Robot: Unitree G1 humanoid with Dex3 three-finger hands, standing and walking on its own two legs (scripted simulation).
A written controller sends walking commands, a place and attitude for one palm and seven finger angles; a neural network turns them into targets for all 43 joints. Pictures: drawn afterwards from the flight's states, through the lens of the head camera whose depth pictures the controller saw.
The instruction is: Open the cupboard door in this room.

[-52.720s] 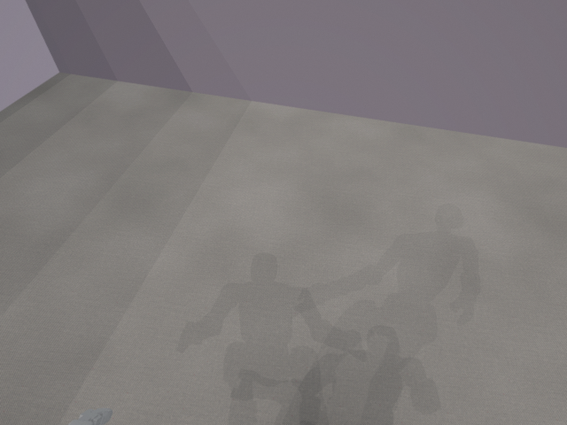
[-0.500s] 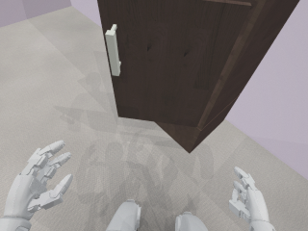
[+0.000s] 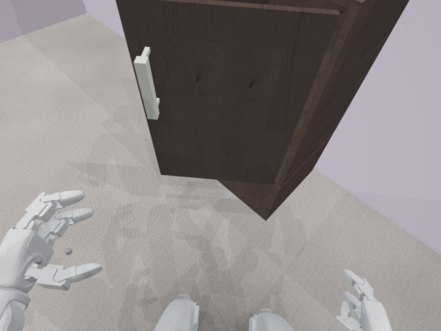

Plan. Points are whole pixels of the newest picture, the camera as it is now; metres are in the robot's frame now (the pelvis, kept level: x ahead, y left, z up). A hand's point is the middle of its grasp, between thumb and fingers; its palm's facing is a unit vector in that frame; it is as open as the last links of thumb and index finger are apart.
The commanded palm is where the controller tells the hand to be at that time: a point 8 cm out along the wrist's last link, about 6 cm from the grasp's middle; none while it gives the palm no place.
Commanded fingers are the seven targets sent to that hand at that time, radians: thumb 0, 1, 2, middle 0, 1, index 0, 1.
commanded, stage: raise the hand with hooked fingers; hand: left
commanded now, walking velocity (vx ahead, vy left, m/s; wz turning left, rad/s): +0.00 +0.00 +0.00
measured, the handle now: (150, 84) +0.60 +0.21 +0.07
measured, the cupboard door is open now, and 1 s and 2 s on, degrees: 39 39 39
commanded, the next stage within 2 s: move the hooked fingers beside the handle in 1.12 s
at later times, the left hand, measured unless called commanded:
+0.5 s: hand (52, 217) +0.27 +0.29 +0.08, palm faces +0.01 -1.00 -0.05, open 13.9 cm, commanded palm +0.25 +0.33 +0.08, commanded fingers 0.00 -0.50 0.30 -0.30 -1.20 -0.30 -1.20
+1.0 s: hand (61, 199) +0.30 +0.28 +0.08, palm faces +0.01 -1.00 -0.04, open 14.0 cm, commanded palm +0.27 +0.33 +0.08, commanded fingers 0.00 -0.50 0.30 -0.30 -1.20 -0.30 -1.20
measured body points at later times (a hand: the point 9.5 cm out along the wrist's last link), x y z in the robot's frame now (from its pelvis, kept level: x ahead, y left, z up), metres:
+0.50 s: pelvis +0.00 +0.02 +0.02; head +0.06 +0.04 +0.46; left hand +0.26 +0.34 +0.08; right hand +0.17 -0.22 -0.05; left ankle +0.04 +0.11 -0.65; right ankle +0.02 -0.11 -0.65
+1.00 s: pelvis +0.01 +0.01 +0.02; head +0.08 +0.03 +0.47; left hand +0.29 +0.34 +0.08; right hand +0.16 -0.24 -0.05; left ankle +0.04 +0.11 -0.65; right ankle +0.02 -0.11 -0.65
